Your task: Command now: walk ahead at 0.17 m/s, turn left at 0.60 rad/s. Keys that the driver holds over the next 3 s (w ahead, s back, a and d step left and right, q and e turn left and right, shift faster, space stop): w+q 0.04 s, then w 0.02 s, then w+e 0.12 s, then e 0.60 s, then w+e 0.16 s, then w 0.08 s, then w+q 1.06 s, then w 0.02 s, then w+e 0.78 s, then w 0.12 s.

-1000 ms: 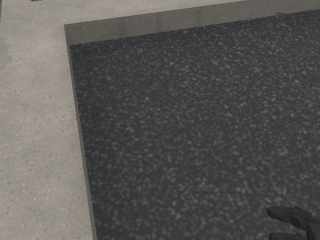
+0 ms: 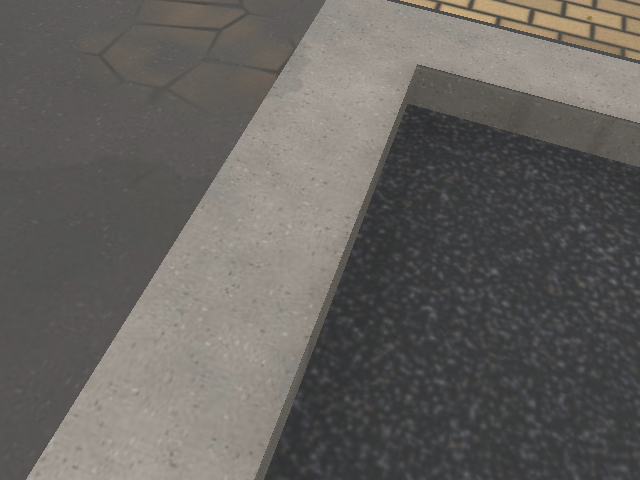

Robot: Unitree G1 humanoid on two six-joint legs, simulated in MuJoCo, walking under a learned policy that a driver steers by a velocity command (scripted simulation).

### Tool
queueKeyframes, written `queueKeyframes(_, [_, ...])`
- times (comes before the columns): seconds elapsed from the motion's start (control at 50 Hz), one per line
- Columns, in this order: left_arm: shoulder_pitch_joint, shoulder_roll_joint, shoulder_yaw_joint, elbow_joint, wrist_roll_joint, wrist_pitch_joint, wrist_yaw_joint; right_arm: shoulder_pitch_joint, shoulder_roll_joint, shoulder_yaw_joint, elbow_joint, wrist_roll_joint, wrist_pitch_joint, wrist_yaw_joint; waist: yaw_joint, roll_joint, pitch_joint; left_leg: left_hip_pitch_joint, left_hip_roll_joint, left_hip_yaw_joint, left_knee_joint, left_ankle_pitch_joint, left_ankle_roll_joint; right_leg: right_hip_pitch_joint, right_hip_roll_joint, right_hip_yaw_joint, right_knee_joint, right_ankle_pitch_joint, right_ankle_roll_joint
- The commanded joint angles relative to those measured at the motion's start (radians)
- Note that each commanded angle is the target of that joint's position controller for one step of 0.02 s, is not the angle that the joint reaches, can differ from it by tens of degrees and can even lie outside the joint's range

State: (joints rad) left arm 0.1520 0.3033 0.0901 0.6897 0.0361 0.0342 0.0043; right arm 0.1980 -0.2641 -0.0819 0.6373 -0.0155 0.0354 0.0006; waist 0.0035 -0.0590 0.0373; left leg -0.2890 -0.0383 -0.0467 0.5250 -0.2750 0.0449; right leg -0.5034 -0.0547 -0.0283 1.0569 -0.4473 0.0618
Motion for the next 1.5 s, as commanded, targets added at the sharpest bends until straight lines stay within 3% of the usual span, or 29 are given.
queueKeyframes(0.02, [0.011, 0.079, 0.011, -0.06, 0.017, 0.01, -0.031, 0.04, -0.139, -0.031, -0.033, -0.002, -0.008, 0.005, -0.012, 0.209, -0.08, 0.182, 0.196, -0.306, -0.26, 0.029, 0.153, -0.125, 0.006, 0.028, 0.039, 0.095, -0.011])
queueKeyframes(0.2, [-0.026, 0.027, -0.016, -0.039, -0.004, -0.025, -0.048, 0.154, -0.121, -0.017, 0.055, -0.022, -0.065, 0.009, -0.067, 0.208, 0.012, 0.185, 0.236, -0.259, -0.316, -0.04, 0.147, 0.0, 0.02, -0.017, -0.348, 0.149, -0.07])
queueKeyframes(0.3, [0.101, -0.001, -0.023, -0.007, -0.007, -0.045, -0.033, 0.112, -0.121, -0.011, 0.074, -0.011, -0.069, -0.01, 0.018, 0.151, -0.002, 0.069, 0.235, -0.15, -0.152, 0.263, 0.098, 0.282, 0.078, -0.057, -0.525, 0.207, -0.117])
queueKeyframes(0.32, [0.137, 0.011, -0.018, 0.005, -0.002, -0.053, -0.027, 0.104, -0.105, -0.004, 0.072, -0.01, -0.069, -0.015, 0.04, 0.114, -0.022, 0.044, 0.196, -0.116, -0.067, 0.255, 0.065, 0.364, 0.084, -0.027, -0.597, 0.238, -0.12])
queueKeyframes(0.34, [0.175, 0.066, -0.007, 0.006, 0.005, -0.069, -0.022, 0.101, -0.067, 0.005, 0.061, -0.013, -0.071, -0.019, 0.053, -0.006, -0.047, -0.006, 0.113, -0.028, 0.133, 0.208, 0.021, 0.435, -0.042, 0.165, -0.688, 0.287, -0.135])
queueKeyframes(0.36, [0.226, 0.216, 0.028, 0.0, -0.017, -0.067, -0.021, 0.108, -0.034, 0.014, 0.014, -0.005, -0.07, -0.023, 0.048, -0.222, -0.078, -0.226, -0.051, 0.106, 0.37, -0.167, -0.037, 0.558, -0.241, 0.488, -0.749, 0.479, -0.259])
queueKeyframes(0.38, [0.28, 0.195, 0.026, 0.024, -0.041, -0.059, -0.026, 0.119, -0.08, 0.004, 0.025, -0.019, -0.056, -0.032, 0.054, -0.181, -0.079, -0.292, -0.05, 0.053, 0.541, -0.367, -0.04, 0.536, -0.303, 0.621, -0.781, 0.58, -0.343])
queueKeyframes(0.42, [0.187, 0.116, 0.007, 0.004, -0.036, -0.054, -0.024, 0.111, -0.078, 0.001, 0.057, -0.014, -0.048, -0.023, 0.01, -0.016, -0.019, -0.278, 0.014, 0.012, 0.674, -0.252, -0.041, 0.426, -0.216, 0.45, -0.752, 0.603, -0.342])
queueKeyframes(0.44, [0.089, 0.126, 0.009, -0.064, -0.05, -0.075, -0.014, 0.034, -0.121, -0.021, 0.019, 0.028, -0.055, -0.041, 0.018, -0.048, -0.028, -0.334, 0.034, -0.033, 0.722, -0.237, -0.079, 0.425, -0.2, 0.448, -0.775, 0.585, -0.341])
queueKeyframes(0.54, [0.093, 0.108, 0.006, -0.075, -0.045, -0.066, 0.016, 0.014, -0.074, -0.022, 0.026, 0.009, -0.047, -0.061, -0.002, -0.003, -0.104, -0.33, 0.041, -0.042, 0.629, -0.06, -0.142, 0.448, -0.118, 0.325, -0.742, 0.793, -0.293])
queueKeyframes(0.68, [0.071, 0.158, 0.032, -0.101, -0.055, -0.013, 0.04, -0.091, -0.073, -0.025, 0.022, 0.017, -0.048, -0.051, 0.024, -0.04, -0.098, -0.272, 0.016, -0.06, 0.313, 0.02, -0.17, 0.38, -0.06, 0.368, -0.706, 0.633, -0.226])
queueKeyframes(0.78, [0.049, 0.164, 0.04, -0.125, -0.054, -0.003, 0.032, -0.172, -0.105, -0.031, 0.002, 0.024, -0.077, -0.038, 0.038, -0.061, -0.092, -0.245, 0.009, -0.096, 0.164, -0.015, -0.146, 0.406, -0.067, 0.486, -0.668, 0.583, -0.257])
queueKeyframes(0.84, [0.054, 0.154, 0.037, -0.137, -0.058, -0.005, 0.02, -0.162, -0.124, -0.037, 0.008, 0.035, -0.097, -0.024, 0.035, -0.07, -0.111, -0.139, -0.003, -0.08, 0.037, -0.033, -0.115, 0.381, -0.048, 0.558, -0.677, 0.317, -0.282])
queueKeyframes(0.88, [0.03, 0.133, 0.026, -0.146, -0.066, -0.01, 0.018, -0.101, -0.132, -0.045, 0.023, 0.037, -0.115, -0.018, -0.02, -0.065, -0.091, 0.037, 0.011, -0.059, -0.142, 0.069, -0.077, 0.283, 0.002, 0.564, -0.643, 0.147, -0.255])
queueKeyframes(0.9, [0.043, 0.089, 0.01, -0.151, -0.059, -0.015, 0.018, -0.048, -0.165, -0.054, 0.029, 0.027, -0.121, -0.021, -0.036, -0.007, -0.134, 0.21, 0.122, -0.135, -0.159, 0.075, -0.024, 0.175, 0.045, 0.514, -0.546, -0.001, -0.215])
queueKeyframes(0.92, [0.069, 0.034, -0.007, -0.164, -0.054, -0.024, 0.014, 0.014, -0.22, -0.064, 0.036, 0.002, -0.117, -0.029, -0.027, 0.184, -0.166, 0.369, 0.286, -0.365, -0.201, -0.068, 0.087, -0.024, 0.162, 0.337, -0.343, -0.191, -0.158])
queueKeyframes(0.94, [0.051, 0.08, 0.003, -0.196, -0.066, -0.033, 0.015, 0.092, -0.239, -0.076, 0.066, -0.013, -0.122, -0.02, -0.048, 0.326, -0.106, 0.36, 0.424, -0.621, -0.28, -0.19, 0.199, -0.206, 0.186, 0.236, -0.148, -0.219, -0.13])
queueKeyframes(0.98, [0.05, 0.158, 0.024, -0.168, -0.044, -0.042, 0.008, 0.048, -0.148, -0.048, 0.051, 0.027, -0.129, -0.024, -0.042, 0.215, -0.035, 0.293, 0.371, -0.51, -0.278, -0.286, 0.176, -0.261, 0.092, 0.211, 0.0, -0.066, -0.074])
queueKeyframes(1.04, [0.035, 0.087, 0.005, -0.158, -0.041, -0.057, -0.012, 0.089, -0.125, -0.026, 0.075, 0.026, -0.123, -0.03, -0.051, 0.186, -0.017, 0.258, 0.288, -0.362, -0.3, -0.179, 0.131, -0.271, 0.068, 0.175, 0.026, 0.074, -0.041])
queueKeyframes(1.14, [-0.08, 0.01, -0.032, -0.189, -0.035, -0.105, -0.023, 0.092, -0.18, -0.031, 0.088, 0.036, -0.109, -0.023, -0.067, 0.211, 0.009, 0.091, 0.208, -0.198, -0.33, 0.081, 0.134, -0.05, 0.041, 0.033, -0.305, 0.203, -0.016])
queueKeyframes(1.18, [-0.094, 0.025, -0.026, -0.194, -0.049, -0.113, -0.029, 0.116, -0.214, -0.039, 0.097, 0.042, -0.102, -0.014, -0.071, 0.222, 0.003, 0.053, 0.213, -0.194, -0.316, 0.113, 0.134, 0.061, 0.066, 0.017, -0.408, 0.222, -0.016])
queueKeyframes(1.24, [-0.011, 0.064, -0.001, -0.176, -0.065, -0.119, -0.029, 0.126, -0.206, -0.035, 0.103, 0.057, -0.1, -0.008, -0.005, 0.217, -0.021, 0.012, 0.237, -0.233, -0.261, 0.072, 0.103, 0.26, 0.071, 0.031, -0.543, 0.321, -0.055])
queueKeyframes(1.28, [0.169, 0.11, 0.029, -0.141, -0.056, -0.115, -0.007, 0.125, -0.133, -0.014, 0.096, 0.047, -0.109, -0.006, 0.095, 0.172, -0.099, -0.092, 0.156, -0.173, -0.047, 0.133, 0.037, 0.536, 0.024, 0.069, -0.587, 0.287, -0.101])
queueKeyframes(1.3, [0.34, 0.188, 0.046, -0.126, -0.031, -0.11, 0.007, 0.136, -0.027, 0.019, 0.063, 0.015, -0.115, -0.003, 0.149, -0.054, -0.256, -0.255, 0.06, -0.071, 0.33, -0.127, -0.024, 0.781, -0.208, 0.304, -0.606, 0.263, -0.16])
queueKeyframes(1.32, [0.368, 0.249, 0.058, -0.097, -0.013, -0.106, -0.008, 0.216, -0.035, 0.017, 0.047, 0.059, -0.127, -0.015, 0.106, -0.345, -0.3, -0.471, -0.003, -0.055, 0.599, -0.322, -0.045, 0.808, -0.366, 0.708, -0.779, -0.017, -0.29])
queueKeyframes(1.34, [0.315, 0.158, 0.035, -0.103, -0.025, -0.115, -0.017, 0.21, -0.137, -0.013, 0.069, 0.074, -0.123, -0.022, 0.102, -0.194, -0.188, -0.52, 0.059, -0.114, 0.743, -0.25, -0.039, 0.708, -0.337, 0.684, -0.818, -0.144, -0.287])
queueKeyframes(1.36, [0.256, 0.098, 0.016, -0.101, -0.039, -0.12, -0.018, 0.146, -0.156, -0.021, 0.062, 0.071, -0.116, -0.019, 0.085, -0.131, -0.084, -0.545, 0.086, -0.105, 0.753, -0.156, -0.024, 0.612, -0.298, 0.535, -0.819, -0.101, -0.256])
queueKeyframes(1.4, [0.149, 0.039, -0.001, -0.096, -0.029, -0.124, -0.021, 0.117, -0.118, -0.018, 0.069, 0.049, -0.1, -0.017, 0.033, -0.069, -0.004, -0.49, 0.134, -0.094, 0.694, -0.01, -0.029, 0.481, -0.21, 0.33, -0.854, 0.149, -0.232])
queueKeyframes(1.5, [0.151, 0.039, 0.011, -0.028, -0.025, -0.148, -0.009, 0.084, -0.057, -0.006, 0.061, 0.041, -0.073, -0.005, 0.004, -0.01, 0.023, -0.478, 0.138, -0.092, 0.6, 0.102, -0.05, 0.445, -0.195, 0.113, -0.896, 0.522, -0.24])
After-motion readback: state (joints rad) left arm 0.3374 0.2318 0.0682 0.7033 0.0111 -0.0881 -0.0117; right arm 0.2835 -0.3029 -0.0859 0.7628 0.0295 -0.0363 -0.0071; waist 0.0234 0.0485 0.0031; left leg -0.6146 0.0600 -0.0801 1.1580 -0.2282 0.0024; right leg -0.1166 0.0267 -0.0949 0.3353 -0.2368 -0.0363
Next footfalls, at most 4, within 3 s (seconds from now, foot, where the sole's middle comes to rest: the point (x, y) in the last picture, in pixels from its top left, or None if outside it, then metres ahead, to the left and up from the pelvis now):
0.34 right None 0.15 -0.11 -0.77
0.90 left None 0.27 0.05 -0.77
1.28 right None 0.32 -0.29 -0.77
1.78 left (365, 384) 0.66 -0.13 -0.77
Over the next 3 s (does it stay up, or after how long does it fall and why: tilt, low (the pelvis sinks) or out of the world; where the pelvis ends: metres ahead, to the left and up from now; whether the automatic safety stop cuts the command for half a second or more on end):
stays up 1.14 -0.23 0.04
